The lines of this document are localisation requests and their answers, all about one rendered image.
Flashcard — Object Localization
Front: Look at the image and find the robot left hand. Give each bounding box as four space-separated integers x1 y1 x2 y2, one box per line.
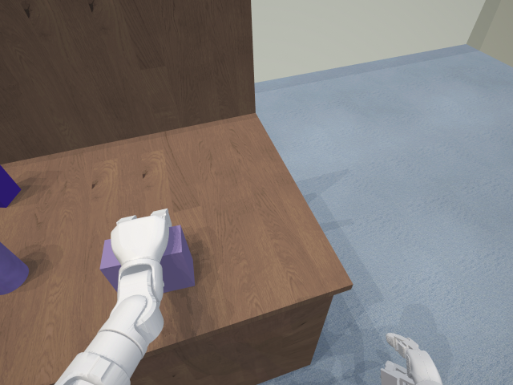
111 209 172 286

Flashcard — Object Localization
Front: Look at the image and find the left robot forearm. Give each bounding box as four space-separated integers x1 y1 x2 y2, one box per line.
55 258 164 385

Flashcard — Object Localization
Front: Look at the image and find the robot right hand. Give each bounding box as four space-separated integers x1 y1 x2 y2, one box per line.
381 333 442 385

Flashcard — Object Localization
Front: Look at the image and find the table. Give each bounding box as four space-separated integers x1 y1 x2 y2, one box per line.
0 0 353 385

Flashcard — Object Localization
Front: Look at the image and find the sponge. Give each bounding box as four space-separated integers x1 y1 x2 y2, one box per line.
100 225 195 293

